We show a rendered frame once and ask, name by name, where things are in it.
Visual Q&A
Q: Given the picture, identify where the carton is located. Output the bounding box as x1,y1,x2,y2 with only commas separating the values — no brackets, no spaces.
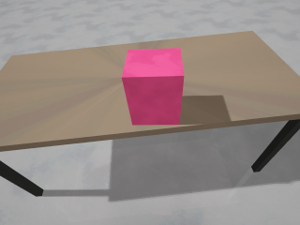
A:
122,48,185,126

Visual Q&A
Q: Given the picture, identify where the table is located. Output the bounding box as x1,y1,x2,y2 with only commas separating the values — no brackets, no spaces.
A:
0,31,300,197

